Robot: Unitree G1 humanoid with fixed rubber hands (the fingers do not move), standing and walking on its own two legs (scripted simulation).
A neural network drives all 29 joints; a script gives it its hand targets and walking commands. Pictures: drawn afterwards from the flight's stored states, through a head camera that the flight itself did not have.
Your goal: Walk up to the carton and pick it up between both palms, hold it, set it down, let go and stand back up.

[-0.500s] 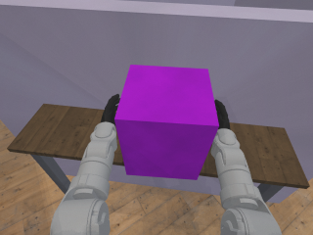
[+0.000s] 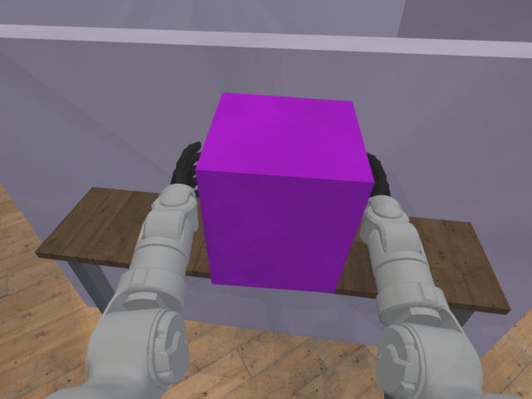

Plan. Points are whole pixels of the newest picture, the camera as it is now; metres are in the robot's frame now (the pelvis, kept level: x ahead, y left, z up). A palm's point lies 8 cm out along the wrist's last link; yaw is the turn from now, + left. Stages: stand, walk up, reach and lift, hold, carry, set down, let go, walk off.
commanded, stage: reach and lift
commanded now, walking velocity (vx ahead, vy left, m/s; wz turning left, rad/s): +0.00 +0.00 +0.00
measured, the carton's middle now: (279, 195) +0.42 +0.00 +0.13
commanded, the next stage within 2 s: hold in 1.90 s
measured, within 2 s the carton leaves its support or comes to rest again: neither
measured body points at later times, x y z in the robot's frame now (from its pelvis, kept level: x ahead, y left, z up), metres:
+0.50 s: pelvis -0.03 -0.01 +0.00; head -0.07 -0.01 +0.45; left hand +0.38 +0.14 +0.18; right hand +0.36 -0.16 +0.17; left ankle +0.00 +0.10 -0.76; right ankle +0.01 -0.11 -0.76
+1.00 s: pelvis -0.04 -0.01 +0.00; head -0.07 -0.01 +0.44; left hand +0.36 +0.14 +0.18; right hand +0.34 -0.17 +0.16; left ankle +0.00 +0.10 -0.76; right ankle +0.01 -0.11 -0.76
